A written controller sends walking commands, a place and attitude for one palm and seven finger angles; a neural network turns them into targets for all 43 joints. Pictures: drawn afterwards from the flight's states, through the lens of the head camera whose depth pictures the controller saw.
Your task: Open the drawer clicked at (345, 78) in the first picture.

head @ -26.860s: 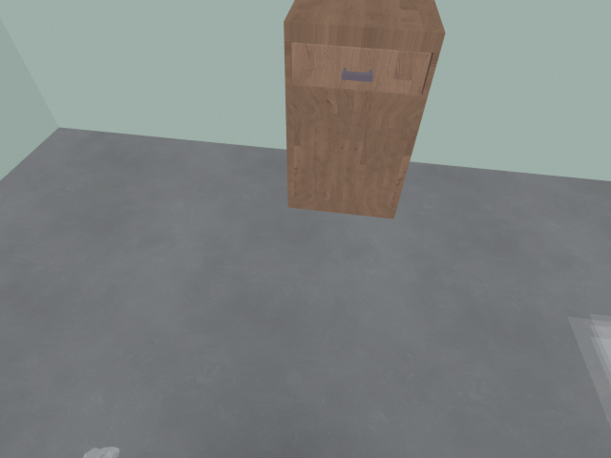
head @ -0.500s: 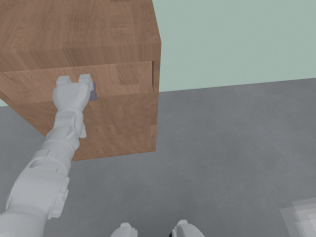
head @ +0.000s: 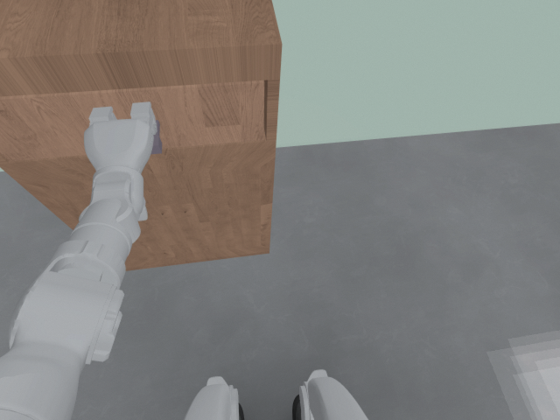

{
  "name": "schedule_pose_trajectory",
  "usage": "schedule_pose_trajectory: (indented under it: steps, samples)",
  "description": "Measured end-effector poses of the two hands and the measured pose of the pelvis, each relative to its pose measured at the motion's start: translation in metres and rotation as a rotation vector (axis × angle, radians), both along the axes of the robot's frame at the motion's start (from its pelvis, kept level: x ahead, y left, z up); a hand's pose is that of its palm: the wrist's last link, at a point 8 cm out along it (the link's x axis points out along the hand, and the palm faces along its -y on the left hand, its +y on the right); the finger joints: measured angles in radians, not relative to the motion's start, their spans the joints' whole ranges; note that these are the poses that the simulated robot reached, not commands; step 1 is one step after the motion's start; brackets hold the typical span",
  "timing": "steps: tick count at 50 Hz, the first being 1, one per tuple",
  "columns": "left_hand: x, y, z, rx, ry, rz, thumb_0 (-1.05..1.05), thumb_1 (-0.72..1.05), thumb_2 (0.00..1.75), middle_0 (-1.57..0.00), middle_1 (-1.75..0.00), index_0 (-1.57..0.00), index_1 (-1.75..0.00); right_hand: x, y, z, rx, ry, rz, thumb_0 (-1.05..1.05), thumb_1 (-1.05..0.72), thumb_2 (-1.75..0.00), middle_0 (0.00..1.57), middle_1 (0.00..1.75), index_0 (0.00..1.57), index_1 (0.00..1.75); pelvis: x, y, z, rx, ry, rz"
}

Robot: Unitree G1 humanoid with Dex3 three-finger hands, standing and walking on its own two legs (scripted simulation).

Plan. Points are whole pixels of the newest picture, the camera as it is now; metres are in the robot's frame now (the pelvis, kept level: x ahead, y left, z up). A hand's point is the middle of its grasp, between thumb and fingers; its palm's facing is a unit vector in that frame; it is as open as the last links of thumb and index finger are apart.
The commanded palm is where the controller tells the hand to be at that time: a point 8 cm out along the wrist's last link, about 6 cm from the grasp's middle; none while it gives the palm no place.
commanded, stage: lower the fingers behind the handle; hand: left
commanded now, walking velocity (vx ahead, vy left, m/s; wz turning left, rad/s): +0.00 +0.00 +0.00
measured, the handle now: (128, 137) +0.56 +0.22 +0.00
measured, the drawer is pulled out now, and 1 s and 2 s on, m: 0.00 0.00 0.00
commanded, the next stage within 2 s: lift the fingers back up to retry in 0.38 s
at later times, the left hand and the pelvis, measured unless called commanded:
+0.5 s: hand (132, 164) +0.50 +0.20 +0.01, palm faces -0.01 +0.02 -1.00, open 13.8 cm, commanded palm +0.48 +0.19 +0.03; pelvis -0.02 +0.00 -0.01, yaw +0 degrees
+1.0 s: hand (124, 149) +0.51 +0.20 +0.04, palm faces -0.02 -0.03 -1.00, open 13.8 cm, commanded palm +0.48 +0.20 +0.10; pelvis +0.02 +0.00 +0.03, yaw +0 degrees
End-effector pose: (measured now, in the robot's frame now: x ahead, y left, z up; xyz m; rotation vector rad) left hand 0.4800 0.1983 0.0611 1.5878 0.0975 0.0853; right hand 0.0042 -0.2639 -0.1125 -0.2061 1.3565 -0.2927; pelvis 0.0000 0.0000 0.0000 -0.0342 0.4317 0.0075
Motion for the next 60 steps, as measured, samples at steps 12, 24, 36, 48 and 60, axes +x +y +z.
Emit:
schedule_pose_trajectory:
  steps: [12, 24, 36, 48, 60]
  samples:
    - [-0.002, -0.001, -0.002, 0.013, -0.006, 0.002, 0.00, -0.49, 0.30, -0.31, -1.19, -0.24, -1.33, -0.014, 0.002, -0.009, -0.001, -0.002, -0.002, 0.00, -0.91, -0.90, 0.20, 0.30, 0.20, 0.30, -0.014, 0.000, -0.009, -0.002, 0.008, 0.001]
    - [0.000, 0.000, 0.000, 0.004, 0.003, 0.003, 0.00, -0.49, 0.30, -0.32, -1.20, -0.26, -1.34, -0.023, 0.003, -0.011, -0.004, 0.004, -0.004, 0.00, -0.91, -0.90, 0.20, 0.30, 0.20, 0.30, -0.018, -0.001, -0.012, -0.003, 0.013, 0.002]
    - [0.002, 0.002, 0.004, -0.023, 0.041, -0.002, 0.00, -0.49, 0.30, -0.32, -1.20, -0.28, -1.29, -0.019, 0.003, 0.001, -0.012, -0.001, -0.030, 0.00, -0.91, -0.90, 0.20, 0.30, 0.20, 0.30, -0.012, 0.000, 0.000, -0.004, -0.004, -0.005]
    - [0.005, 0.004, 0.027, -0.049, 0.015, -0.021, 0.00, -0.49, 0.30, -0.32, -1.19, -0.31, -1.21, 0.001, 0.006, 0.022, 0.002, 0.013, -0.040, 0.00, -0.91, -0.90, 0.20, 0.30, 0.20, 0.30, 0.016, 0.003, 0.025, -0.001, -0.048, -0.008]
    - [0.007, 0.001, 0.051, -0.056, 0.044, -0.019, 0.00, -0.49, 0.30, -0.32, -1.20, -0.32, -1.20, 0.053, 0.003, 0.036, 0.022, -0.058, -0.028, 0.00, -0.91, -0.90, 0.20, 0.30, 0.20, 0.30, 0.041, 0.003, 0.044, 0.006, -0.105, -0.010]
